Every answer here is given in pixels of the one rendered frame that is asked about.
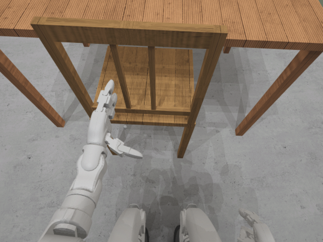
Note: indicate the robot thigh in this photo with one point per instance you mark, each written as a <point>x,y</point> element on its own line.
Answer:
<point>196,224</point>
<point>129,226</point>

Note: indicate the robot right hand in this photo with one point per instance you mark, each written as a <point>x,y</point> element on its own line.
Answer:
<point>260,233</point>

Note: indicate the robot left hand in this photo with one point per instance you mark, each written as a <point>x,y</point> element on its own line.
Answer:
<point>100,124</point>

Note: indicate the left robot forearm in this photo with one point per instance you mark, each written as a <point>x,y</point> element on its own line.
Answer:
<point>74,216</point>

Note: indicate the left robot thigh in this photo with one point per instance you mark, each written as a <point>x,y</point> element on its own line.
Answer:
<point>129,226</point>

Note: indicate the right robot thigh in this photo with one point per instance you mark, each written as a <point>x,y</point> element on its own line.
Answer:
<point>196,224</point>

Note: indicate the table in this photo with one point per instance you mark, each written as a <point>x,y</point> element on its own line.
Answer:
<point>272,24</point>

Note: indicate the chair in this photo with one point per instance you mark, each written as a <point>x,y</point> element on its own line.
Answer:
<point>154,86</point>

